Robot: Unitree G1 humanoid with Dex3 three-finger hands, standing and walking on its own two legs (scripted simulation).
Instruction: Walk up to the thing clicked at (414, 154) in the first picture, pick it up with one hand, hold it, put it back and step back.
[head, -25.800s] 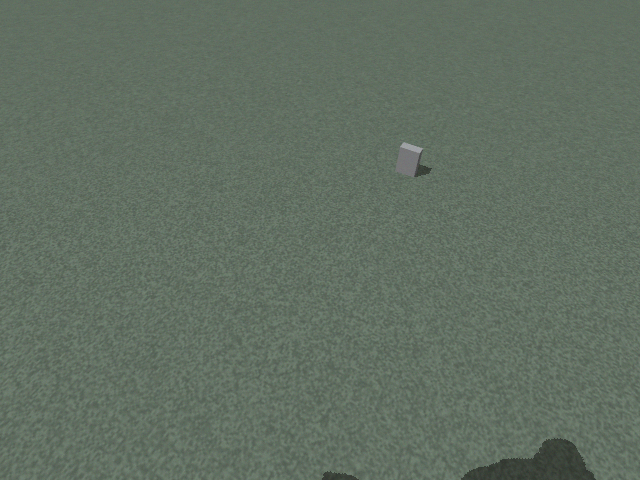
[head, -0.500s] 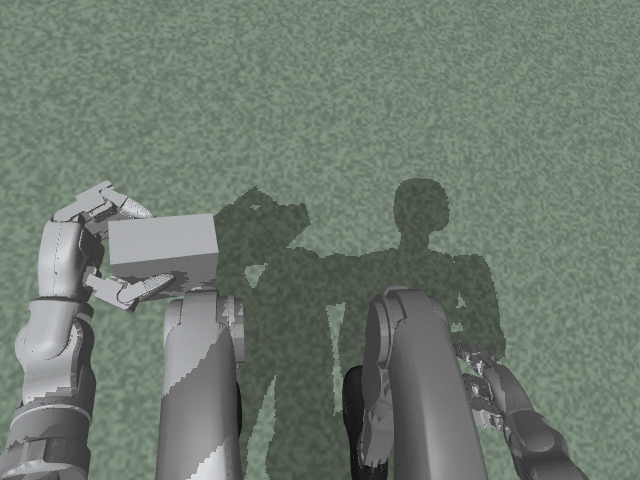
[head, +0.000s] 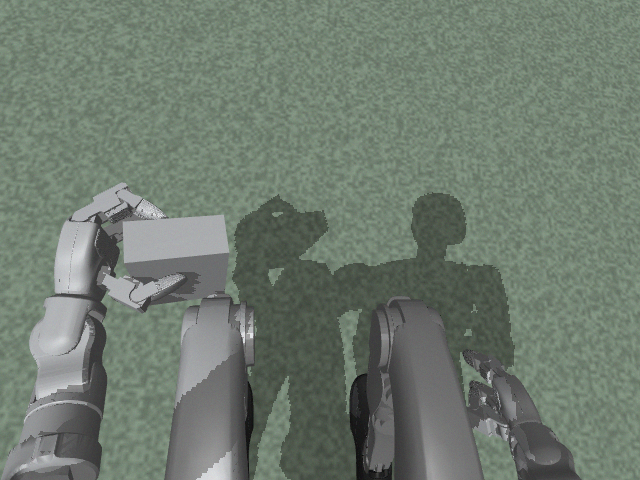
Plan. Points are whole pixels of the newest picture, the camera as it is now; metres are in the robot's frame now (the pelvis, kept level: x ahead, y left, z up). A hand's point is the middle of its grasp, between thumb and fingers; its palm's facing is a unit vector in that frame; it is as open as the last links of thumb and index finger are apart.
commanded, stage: settle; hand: left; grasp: from the side
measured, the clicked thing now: (181, 264) +0.36 +0.19 -0.07
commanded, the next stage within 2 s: lift in 0.16 s
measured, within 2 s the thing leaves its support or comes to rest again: neither
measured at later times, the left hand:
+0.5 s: hand (139, 243) +0.36 +0.22 +0.00, palm faces -0.04 -1.00 -0.07, open 9.3 cm
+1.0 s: hand (79, 195) +0.35 +0.21 +0.14, palm faces -0.02 -1.00 -0.08, open 9.3 cm
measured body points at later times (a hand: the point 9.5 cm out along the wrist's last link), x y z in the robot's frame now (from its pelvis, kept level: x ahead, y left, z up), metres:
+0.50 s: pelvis +0.00 +0.00 +0.02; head +0.19 +0.04 +0.43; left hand +0.36 +0.27 +0.01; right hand +0.19 -0.25 -0.10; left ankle +0.08 +0.13 -0.34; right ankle +0.09 -0.12 -0.34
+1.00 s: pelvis +0.02 +0.00 +0.13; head +0.18 +0.03 +0.54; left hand +0.35 +0.26 +0.15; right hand +0.22 -0.24 +0.01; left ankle +0.08 +0.13 -0.34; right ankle +0.09 -0.12 -0.34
